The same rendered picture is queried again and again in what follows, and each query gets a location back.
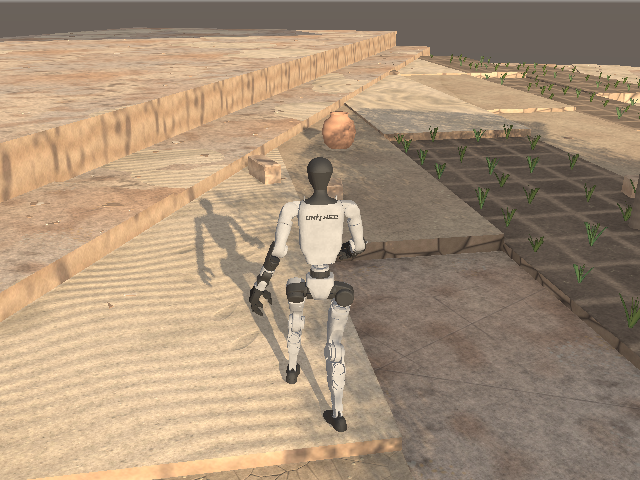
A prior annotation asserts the robot left upper arm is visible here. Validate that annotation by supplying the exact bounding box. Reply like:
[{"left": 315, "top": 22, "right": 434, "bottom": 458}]
[{"left": 272, "top": 201, "right": 300, "bottom": 258}]

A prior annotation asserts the right robot forearm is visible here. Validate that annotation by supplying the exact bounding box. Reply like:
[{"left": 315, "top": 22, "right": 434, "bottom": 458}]
[{"left": 348, "top": 237, "right": 366, "bottom": 255}]

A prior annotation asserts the right robot foot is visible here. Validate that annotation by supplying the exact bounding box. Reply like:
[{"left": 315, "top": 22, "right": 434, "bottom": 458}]
[{"left": 323, "top": 410, "right": 347, "bottom": 432}]

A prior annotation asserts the robot left hand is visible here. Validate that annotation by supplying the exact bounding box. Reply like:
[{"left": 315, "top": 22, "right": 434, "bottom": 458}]
[{"left": 249, "top": 286, "right": 272, "bottom": 316}]

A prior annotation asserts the robot right hand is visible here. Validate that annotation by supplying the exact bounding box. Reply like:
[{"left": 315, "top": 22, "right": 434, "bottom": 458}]
[{"left": 337, "top": 241, "right": 358, "bottom": 260}]

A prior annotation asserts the left robot forearm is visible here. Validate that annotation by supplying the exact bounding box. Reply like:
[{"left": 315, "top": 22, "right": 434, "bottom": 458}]
[{"left": 254, "top": 241, "right": 280, "bottom": 291}]

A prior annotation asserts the right robot thigh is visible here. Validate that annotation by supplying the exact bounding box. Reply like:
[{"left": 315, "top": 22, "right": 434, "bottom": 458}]
[{"left": 324, "top": 281, "right": 354, "bottom": 362}]

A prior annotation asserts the robot right upper arm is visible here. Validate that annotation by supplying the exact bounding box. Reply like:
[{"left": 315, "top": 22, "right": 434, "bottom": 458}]
[{"left": 340, "top": 200, "right": 365, "bottom": 252}]

